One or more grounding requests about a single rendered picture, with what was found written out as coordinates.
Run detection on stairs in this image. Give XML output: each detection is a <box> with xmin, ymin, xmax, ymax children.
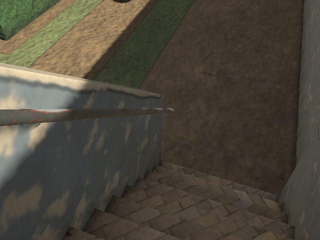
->
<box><xmin>62</xmin><ymin>160</ymin><xmax>295</xmax><ymax>240</ymax></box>

